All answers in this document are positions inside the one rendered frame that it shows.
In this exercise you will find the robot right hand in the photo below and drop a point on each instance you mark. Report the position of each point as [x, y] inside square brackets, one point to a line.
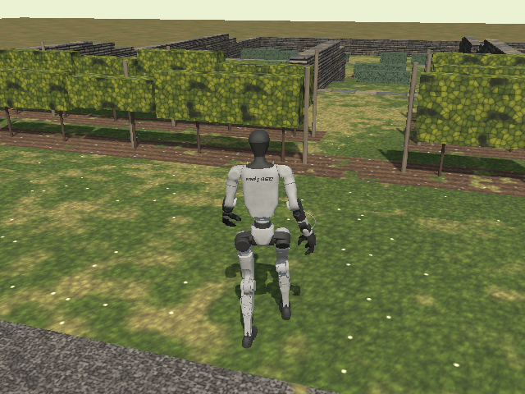
[311, 242]

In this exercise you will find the left robot foot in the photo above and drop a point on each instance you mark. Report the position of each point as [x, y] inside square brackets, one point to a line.
[247, 341]

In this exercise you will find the robot left forearm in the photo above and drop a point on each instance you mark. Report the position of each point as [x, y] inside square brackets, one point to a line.
[226, 212]

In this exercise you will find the humanoid robot head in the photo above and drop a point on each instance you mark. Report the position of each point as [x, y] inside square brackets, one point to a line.
[259, 142]

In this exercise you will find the robot right upper arm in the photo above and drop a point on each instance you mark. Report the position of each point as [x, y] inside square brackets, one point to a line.
[287, 174]

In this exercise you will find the robot right forearm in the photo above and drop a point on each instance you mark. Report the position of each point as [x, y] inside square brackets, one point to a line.
[302, 221]

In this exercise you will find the robot left upper arm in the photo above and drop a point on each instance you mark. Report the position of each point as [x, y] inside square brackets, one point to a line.
[231, 185]

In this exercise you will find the robot left hand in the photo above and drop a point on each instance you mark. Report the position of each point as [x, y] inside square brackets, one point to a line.
[231, 224]

